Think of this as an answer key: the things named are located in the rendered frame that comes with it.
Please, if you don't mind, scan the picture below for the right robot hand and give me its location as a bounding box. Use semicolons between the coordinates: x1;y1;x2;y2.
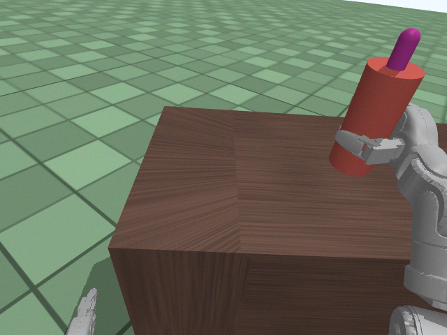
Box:
335;97;439;168

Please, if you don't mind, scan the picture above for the left robot hand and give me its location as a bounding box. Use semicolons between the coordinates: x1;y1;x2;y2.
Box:
66;288;97;335

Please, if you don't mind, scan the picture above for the right robot arm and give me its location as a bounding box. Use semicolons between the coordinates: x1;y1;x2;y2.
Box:
389;144;447;335

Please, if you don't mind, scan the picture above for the bottle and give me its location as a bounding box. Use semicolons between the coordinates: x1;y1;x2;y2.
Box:
329;28;425;177

